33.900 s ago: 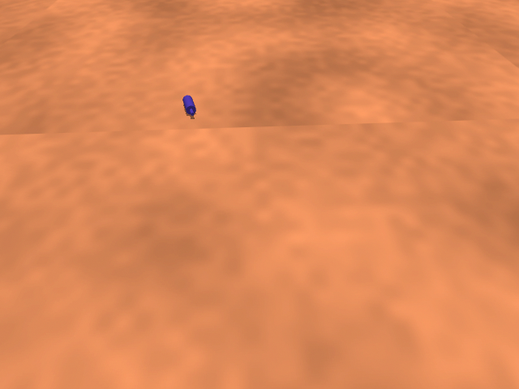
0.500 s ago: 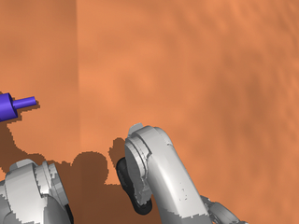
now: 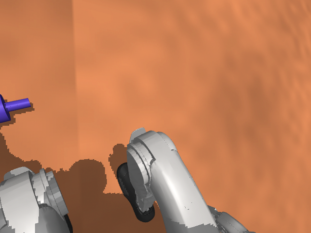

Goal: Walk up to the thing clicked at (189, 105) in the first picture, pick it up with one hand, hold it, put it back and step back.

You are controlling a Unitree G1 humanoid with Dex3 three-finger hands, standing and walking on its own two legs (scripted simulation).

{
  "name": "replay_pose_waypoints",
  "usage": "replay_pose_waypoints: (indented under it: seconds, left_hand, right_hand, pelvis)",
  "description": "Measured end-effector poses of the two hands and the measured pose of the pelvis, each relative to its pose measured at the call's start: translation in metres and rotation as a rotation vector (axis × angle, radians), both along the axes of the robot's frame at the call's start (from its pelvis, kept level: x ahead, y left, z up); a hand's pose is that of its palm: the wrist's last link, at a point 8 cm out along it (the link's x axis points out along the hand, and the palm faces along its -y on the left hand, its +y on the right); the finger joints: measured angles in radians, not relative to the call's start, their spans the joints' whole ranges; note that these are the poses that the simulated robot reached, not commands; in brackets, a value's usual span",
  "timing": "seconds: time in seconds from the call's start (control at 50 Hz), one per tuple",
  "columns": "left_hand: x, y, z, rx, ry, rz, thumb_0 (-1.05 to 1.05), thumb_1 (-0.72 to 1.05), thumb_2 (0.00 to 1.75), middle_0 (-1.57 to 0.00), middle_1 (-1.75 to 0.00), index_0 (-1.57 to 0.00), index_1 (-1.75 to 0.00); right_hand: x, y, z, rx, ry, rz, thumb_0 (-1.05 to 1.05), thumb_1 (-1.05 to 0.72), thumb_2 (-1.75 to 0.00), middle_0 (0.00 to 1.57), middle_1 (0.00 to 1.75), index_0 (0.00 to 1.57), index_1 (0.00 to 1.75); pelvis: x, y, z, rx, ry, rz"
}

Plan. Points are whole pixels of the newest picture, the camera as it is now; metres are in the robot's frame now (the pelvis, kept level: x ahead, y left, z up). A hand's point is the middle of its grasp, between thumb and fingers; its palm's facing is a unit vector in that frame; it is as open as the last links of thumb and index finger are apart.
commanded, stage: open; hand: left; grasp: from above
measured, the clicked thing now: out of the picture +0.46 +0.26 -0.27
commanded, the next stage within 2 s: withdraw in 0.42 s
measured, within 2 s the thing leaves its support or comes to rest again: neither
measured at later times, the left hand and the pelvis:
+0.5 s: hand out of the picture +0.44 +0.28 -0.25, palm faces -0.47 -0.12 -0.88, open 13.4 cm; pelvis +0.00 +0.00 +0.00, yaw +0 degrees
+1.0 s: hand out of the picture +0.46 +0.32 -0.11, palm faces -0.33 -0.10 -0.94, open 14.0 cm; pelvis +0.00 +0.00 +0.03, yaw +5 degrees
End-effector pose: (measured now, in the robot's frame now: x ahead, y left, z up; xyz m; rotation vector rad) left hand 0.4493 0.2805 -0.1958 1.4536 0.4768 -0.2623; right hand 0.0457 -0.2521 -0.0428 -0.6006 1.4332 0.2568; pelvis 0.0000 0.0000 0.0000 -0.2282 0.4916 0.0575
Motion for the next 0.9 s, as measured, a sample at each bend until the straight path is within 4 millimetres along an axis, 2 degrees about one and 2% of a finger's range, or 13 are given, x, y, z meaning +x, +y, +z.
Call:
replay_pose_waypoints:
  seconds: [0.36, 0.68, 0.78, 0.9]
  left_hand:
    - [-0.004, 0.005, -0.002, -0.013, 0.035, 0.010, 0.00, -0.32, 0.84, -0.20, -0.91, -0.22, -0.89]
    - [0.003, 0.004, 0.001, -0.005, -0.029, 0.023, 0.00, -0.44, 0.96, -0.10, -1.01, -0.12, -0.99]
    - [0.009, 0.012, 0.025, 0.016, -0.119, 0.087, 0.00, -0.46, 0.96, -0.10, -1.00, -0.11, -0.99]
    - [0.012, 0.026, 0.084, 0.071, -0.174, 0.164, 0.00, -0.48, 0.97, -0.09, -0.99, -0.10, -0.98]
  right_hand:
    - [0.004, 0.000, -0.001, 0.000, 0.000, 0.005, 0.00, -0.90, -0.90, 0.20, 0.30, 0.20, 0.30]
    - [0.003, 0.002, 0.005, 0.001, 0.008, 0.004, 0.00, -0.90, -0.90, 0.20, 0.30, 0.20, 0.30]
    - [0.006, 0.002, 0.000, 0.041, 0.014, -0.025, 0.00, -0.90, -0.90, 0.20, 0.30, 0.20, 0.30]
    - [0.021, -0.001, -0.012, 0.094, -0.032, -0.120, 0.00, -0.90, -0.90, 0.20, 0.30, 0.20, 0.30]
  pelvis:
    - [0.001, -0.001, 0.002, 0.000, 0.004, 0.001]
    - [0.002, 0.000, 0.004, -0.006, 0.015, 0.001]
    - [0.005, -0.001, 0.007, 0.005, 0.046, 0.005]
    - [0.008, -0.003, 0.015, 0.029, 0.101, 0.018]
